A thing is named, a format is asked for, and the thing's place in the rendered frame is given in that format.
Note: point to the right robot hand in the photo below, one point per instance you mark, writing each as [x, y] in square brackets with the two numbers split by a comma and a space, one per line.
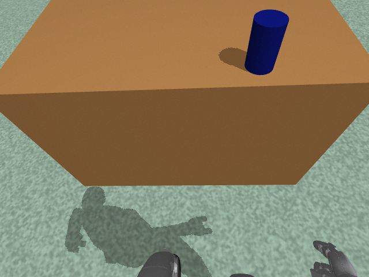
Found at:
[339, 263]

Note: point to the can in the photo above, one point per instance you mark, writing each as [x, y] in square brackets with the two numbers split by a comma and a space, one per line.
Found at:
[266, 36]

